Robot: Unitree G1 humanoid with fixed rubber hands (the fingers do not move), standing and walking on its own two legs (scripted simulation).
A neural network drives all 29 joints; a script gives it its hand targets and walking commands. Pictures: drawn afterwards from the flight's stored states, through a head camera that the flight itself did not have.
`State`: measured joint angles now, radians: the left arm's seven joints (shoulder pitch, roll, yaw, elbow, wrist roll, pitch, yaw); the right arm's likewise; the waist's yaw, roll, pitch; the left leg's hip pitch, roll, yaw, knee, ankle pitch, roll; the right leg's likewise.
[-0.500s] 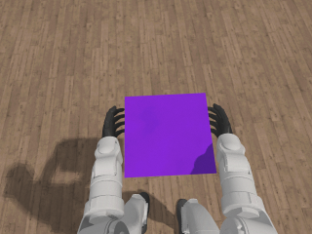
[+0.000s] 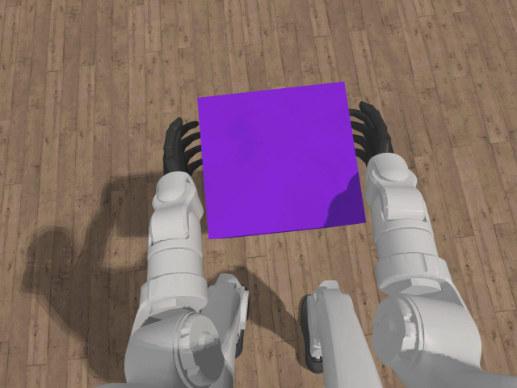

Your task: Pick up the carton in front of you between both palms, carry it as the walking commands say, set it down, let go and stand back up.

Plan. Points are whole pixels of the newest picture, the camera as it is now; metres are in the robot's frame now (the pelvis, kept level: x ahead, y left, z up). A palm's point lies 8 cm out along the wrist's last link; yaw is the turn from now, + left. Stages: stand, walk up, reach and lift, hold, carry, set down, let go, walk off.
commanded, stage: set down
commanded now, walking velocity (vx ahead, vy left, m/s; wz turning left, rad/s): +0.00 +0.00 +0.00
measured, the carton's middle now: (275, 175) +0.45 +0.01 -0.16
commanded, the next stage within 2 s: none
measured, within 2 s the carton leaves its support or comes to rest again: rests again in 1.70 s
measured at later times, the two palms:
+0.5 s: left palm (208, 181) +0.45 +0.15 -0.23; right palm (354, 155) +0.51 -0.14 -0.23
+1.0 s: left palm (221, 178) +0.49 +0.15 -0.36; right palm (339, 158) +0.55 -0.14 -0.38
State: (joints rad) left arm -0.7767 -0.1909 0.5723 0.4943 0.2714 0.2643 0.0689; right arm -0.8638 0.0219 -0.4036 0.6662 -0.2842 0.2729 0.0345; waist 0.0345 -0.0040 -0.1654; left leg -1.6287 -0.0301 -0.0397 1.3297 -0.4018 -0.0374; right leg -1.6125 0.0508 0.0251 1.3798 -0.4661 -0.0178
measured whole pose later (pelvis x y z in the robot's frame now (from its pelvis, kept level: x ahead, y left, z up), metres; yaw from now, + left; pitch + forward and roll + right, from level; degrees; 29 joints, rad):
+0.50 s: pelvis -0.03 +0.00 -0.12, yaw +1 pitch +45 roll +4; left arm -1.06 -0.15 0.62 0.53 0.21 0.28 0.16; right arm -1.26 -0.18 -0.29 0.87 -0.21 0.30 0.04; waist 0.04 0.01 -0.01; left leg -2.06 -0.04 -0.02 1.74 -0.47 -0.06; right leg -2.06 0.06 0.03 1.82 -0.54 -0.02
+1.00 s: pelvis -0.03 -0.01 -0.21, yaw +4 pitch +42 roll +7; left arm -1.35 -0.04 0.61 0.72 0.07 0.25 0.22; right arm -1.58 -0.38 -0.01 1.07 -0.06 0.27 0.00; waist 0.08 0.05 0.28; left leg -2.22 -0.04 0.00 2.04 -0.55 -0.10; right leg -2.25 0.08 0.04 2.14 -0.62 -0.04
